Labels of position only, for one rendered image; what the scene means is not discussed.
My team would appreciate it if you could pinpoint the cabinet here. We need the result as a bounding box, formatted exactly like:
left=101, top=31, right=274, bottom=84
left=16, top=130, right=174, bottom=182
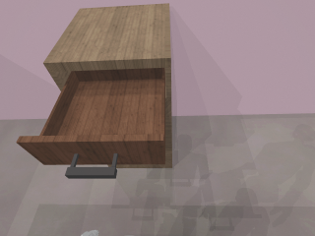
left=43, top=3, right=172, bottom=168

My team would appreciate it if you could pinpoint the handle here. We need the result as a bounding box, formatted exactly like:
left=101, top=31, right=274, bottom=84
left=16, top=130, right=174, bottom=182
left=65, top=153, right=118, bottom=179

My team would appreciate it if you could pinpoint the drawer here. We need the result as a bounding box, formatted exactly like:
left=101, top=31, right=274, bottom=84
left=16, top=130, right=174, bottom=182
left=16, top=68, right=165, bottom=165

